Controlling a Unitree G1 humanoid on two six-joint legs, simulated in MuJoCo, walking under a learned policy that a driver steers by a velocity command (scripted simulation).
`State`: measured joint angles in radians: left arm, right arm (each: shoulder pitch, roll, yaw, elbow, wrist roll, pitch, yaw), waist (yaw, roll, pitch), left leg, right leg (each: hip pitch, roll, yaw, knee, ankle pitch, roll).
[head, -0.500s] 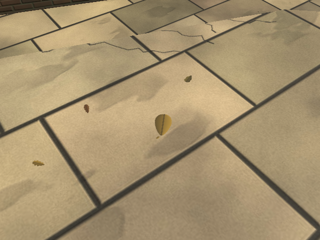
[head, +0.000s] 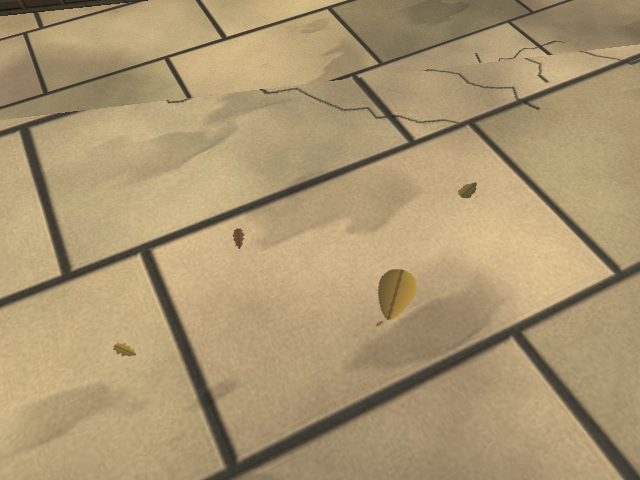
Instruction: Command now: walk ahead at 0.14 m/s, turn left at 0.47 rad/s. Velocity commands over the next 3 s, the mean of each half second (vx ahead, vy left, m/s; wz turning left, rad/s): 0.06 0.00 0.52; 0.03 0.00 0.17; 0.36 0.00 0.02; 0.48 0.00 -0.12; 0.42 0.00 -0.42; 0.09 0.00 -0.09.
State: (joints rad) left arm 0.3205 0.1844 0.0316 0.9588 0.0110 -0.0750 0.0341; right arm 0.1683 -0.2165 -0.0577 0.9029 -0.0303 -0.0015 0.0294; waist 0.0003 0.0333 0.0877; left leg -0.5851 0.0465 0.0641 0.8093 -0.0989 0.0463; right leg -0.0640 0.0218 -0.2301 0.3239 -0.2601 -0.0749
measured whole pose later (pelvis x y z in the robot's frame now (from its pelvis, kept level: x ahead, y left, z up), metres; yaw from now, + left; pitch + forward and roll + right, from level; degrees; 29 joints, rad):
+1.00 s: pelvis +0.09 -0.03 +0.00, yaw +20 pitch -1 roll +1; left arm 0.23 0.22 0.02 0.87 0.02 0.00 0.02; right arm 0.22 -0.23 -0.04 0.94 -0.02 0.03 -0.02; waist 0.01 0.00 0.02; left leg -0.12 -0.04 -0.05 0.42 -0.28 0.01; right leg -0.19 0.02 -0.01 0.50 -0.32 -0.05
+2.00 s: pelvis +0.47 +0.15 +0.00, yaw +15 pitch +0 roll +1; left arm 0.17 0.23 0.05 0.92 0.02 -0.02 -0.04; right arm 0.40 -0.20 -0.03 1.02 -0.02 -0.10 0.00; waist -0.02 -0.04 0.04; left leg 0.02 -0.09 0.18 0.19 -0.22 0.09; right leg -0.68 -0.08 0.02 0.90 -0.03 -0.05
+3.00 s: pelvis +0.84 +0.21 -0.01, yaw -1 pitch -1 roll +0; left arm 0.23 0.20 0.01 1.06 0.02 0.04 0.03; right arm 0.24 -0.20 0.00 0.96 -0.02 0.01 -0.02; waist 0.00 -0.01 0.04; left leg -0.29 -0.04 0.07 0.44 -0.13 0.07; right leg -0.19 -0.01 0.04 0.51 -0.29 0.00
